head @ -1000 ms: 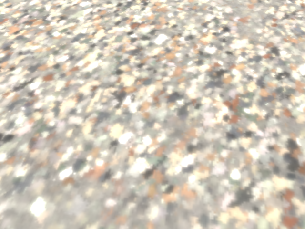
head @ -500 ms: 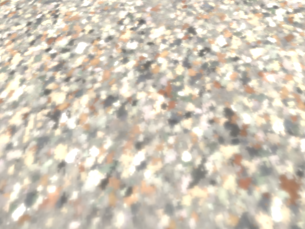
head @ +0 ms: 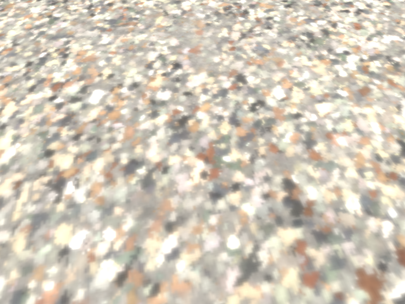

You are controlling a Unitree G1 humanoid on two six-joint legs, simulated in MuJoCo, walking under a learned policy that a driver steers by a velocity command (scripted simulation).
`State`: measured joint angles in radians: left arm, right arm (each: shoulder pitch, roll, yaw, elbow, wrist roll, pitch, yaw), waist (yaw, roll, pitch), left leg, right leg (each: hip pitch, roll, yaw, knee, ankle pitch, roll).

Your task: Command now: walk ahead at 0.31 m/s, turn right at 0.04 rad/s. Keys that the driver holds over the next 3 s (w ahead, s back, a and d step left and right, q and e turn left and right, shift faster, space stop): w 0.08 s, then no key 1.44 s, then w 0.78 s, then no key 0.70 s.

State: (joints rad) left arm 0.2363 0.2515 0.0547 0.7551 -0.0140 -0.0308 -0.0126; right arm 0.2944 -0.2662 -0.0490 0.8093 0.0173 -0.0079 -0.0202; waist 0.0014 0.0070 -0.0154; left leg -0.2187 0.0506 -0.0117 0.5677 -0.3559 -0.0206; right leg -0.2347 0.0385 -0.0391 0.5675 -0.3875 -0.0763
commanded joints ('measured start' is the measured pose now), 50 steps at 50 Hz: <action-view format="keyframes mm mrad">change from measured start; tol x32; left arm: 1 162 161 55 4 6 -34 -3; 50 34 88 1 152 18 8 52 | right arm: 1 -172 -57 -7 -128 4 -36 0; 50 -175 -64 1 109 -18 -5 4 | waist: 1 92 -109 57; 21 -28 230 -372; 50 1 -6 -14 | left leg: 1 -403 -18 7 117 -108 44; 6 -684 53 -67 535 14 70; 17 -96 -65 40 -63 390 63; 20 465 274 -304 -39 1086 284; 25 -43 192 -258 -310 236 241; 34 -237 72 -128 -298 -209 112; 50 38 -14 -11 -97 371 67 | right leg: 1 278 -197 358 -255 -187 -106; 3 317 -437 771 -416 -249 -270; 11 198 -179 102 -317 803 -91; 18 153 -179 109 -99 810 -23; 21 -160 -4 144 496 -299 128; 34 146 -116 95 -96 212 81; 37 -143 -125 135 -202 -127 42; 50 26 -94 83 -125 326 68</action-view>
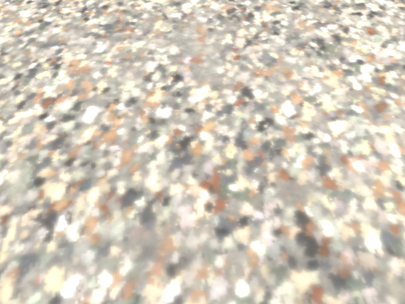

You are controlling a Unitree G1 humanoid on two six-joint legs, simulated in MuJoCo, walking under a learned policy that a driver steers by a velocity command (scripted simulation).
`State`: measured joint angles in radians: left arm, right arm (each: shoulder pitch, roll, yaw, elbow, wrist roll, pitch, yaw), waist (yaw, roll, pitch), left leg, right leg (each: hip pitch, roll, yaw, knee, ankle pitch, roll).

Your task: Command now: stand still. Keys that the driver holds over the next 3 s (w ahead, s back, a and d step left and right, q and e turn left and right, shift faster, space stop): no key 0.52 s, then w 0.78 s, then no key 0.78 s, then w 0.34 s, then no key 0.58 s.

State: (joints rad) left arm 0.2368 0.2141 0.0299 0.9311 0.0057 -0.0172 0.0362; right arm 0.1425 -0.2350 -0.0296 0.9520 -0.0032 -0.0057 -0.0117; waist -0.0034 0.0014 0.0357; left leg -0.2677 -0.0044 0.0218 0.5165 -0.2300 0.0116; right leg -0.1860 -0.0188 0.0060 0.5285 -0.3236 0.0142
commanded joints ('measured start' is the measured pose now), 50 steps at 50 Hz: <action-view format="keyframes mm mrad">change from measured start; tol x16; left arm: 1 32 123 26 -18 -2 -4 3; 38 68 37 5 76 -28 -78 -17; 43 484 191 55 211 -30 -92 -28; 50 233 58 -8 110 -3 -66 -16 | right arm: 1 -22 -97 -19 -25 3 -5 -7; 37 133 -155 -47 122 35 -61 1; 50 -212 -12 1 -101 33 -115 61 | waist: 1 5 1 -64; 38 -4 141 59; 43 168 -295 38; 50 33 -82 120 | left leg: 1 92 42 -45 -45 254 34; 26 100 37 -49 -85 165 29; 30 -16 20 -58 -91 -458 69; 36 48 189 -348 -200 -538 188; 40 -113 205 -360 -198 -387 195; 42 -442 -24 26 280 -21 48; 45 -847 40 -41 751 -297 52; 50 -582 88 30 444 37 24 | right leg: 1 -20 -35 36 -87 270 -22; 26 -31 -13 -1 -139 157 -12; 31 -162 -6 16 -104 -381 -82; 38 -190 21 -29 96 -134 -114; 41 137 -36 86 -112 -76 -172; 43 493 -326 525 -251 301 -276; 45 554 -349 481 -217 429 -283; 50 173 -187 137 -400 390 -176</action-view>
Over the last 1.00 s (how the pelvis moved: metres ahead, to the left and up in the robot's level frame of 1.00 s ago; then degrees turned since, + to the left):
0.21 0.02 0.00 0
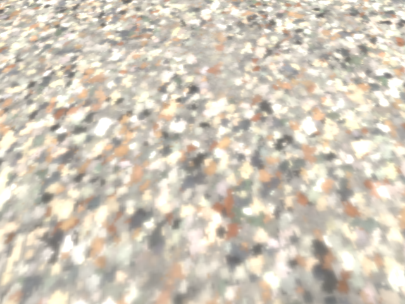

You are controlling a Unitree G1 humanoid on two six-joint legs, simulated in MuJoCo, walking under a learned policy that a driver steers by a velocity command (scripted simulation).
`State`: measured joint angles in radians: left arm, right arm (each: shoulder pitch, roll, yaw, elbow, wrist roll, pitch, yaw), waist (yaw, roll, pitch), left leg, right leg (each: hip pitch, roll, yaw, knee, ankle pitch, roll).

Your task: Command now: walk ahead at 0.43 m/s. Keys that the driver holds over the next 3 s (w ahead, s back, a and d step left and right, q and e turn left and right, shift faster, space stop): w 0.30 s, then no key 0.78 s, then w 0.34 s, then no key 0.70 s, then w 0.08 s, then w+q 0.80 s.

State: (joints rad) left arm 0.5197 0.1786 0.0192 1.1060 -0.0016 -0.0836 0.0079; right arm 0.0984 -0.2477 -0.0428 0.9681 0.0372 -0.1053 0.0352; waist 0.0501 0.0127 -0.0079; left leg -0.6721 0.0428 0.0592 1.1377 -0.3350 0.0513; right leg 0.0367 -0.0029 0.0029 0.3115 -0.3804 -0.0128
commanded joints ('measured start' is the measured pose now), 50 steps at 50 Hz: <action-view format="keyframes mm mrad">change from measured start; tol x32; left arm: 1 -69 121 8 -78 3 -3 19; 50 -413 131 51 -154 -3 51 13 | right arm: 1 -197 16 22 -132 -15 -10 18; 11 330 -268 -73 -27 -32 27 2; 50 204 -72 13 112 -38 92 -66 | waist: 1 -19 -102 158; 9 -232 -172 -102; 11 -151 306 -423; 19 3 43 22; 50 -70 6 -69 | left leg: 1 -4 15 15 -313 258 -25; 9 643 -82 19 -548 271 92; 11 1124 355 -802 -773 -96 312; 16 453 193 -361 -960 202 177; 23 389 135 -98 -952 759 187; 33 519 64 -98 -673 520 57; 36 316 -41 -52 -480 -136 -49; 50 438 6 -65 -689 253 -30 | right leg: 1 -171 -158 75 -221 411 -136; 9 -69 -194 -3 293 1036 -54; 11 -585 74 89 978 -166 4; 13 -747 -20 121 1117 -74 -43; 31 -417 -52 13 199 345 0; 34 -10 -206 155 182 994 -120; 41 -343 -107 114 36 63 -60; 50 -159 -62 43 213 606 -90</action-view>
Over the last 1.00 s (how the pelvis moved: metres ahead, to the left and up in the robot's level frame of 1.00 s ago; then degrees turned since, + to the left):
0.11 -0.01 0.00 0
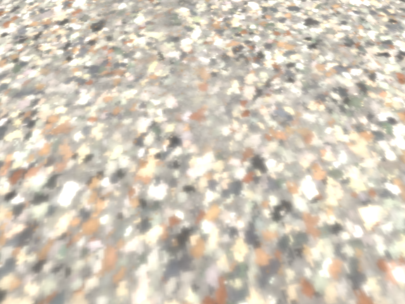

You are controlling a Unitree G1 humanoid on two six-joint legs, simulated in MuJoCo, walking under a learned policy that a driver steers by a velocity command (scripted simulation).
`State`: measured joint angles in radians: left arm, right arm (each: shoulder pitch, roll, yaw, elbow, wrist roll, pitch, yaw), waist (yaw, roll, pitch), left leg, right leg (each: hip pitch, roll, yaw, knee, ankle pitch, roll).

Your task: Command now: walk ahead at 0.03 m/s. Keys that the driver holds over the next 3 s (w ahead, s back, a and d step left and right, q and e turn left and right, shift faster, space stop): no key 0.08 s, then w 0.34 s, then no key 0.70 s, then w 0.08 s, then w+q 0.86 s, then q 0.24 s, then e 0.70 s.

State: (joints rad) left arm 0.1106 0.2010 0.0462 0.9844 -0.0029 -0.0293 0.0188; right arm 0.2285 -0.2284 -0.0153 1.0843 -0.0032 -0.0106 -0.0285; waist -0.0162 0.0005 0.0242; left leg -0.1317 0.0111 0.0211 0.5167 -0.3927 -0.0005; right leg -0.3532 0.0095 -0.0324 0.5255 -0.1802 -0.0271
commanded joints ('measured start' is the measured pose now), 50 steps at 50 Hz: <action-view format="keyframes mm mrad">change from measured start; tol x32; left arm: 1 -8 108 25 -29 -2 2 2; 50 220 75 4 120 24 46 26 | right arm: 1 75 -90 -14 -2 2 1 -3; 50 -165 -88 -42 -109 12 -13 -5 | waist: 1 -4 17 -90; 50 79 86 -62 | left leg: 1 -106 38 -26 -69 301 23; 9 -141 172 -236 -255 -306 160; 14 -3 292 -293 -193 111 194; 16 -198 132 -108 74 403 104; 19 -623 6 -129 809 -125 51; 35 -201 25 -6 19 351 39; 38 221 213 -205 2 1041 171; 50 -293 129 -153 -270 -109 113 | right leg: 1 224 -71 75 -3 385 -74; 13 -207 -30 -23 175 -209 -58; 16 288 -30 68 -51 -97 -115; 18 578 -388 741 -334 -100 -311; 29 186 -172 36 -302 590 -151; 37 188 -118 40 -18 396 -60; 40 -32 -5 58 406 -539 64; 50 242 -38 2 -35 -35 25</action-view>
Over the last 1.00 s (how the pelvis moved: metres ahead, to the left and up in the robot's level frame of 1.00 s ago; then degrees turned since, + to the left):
0.37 0.02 0.00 1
